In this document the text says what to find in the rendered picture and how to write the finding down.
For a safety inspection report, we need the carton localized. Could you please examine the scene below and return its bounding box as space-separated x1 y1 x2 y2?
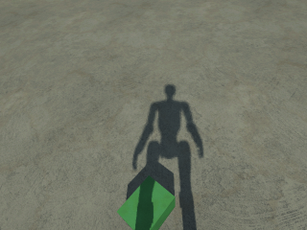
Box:
117 176 176 230

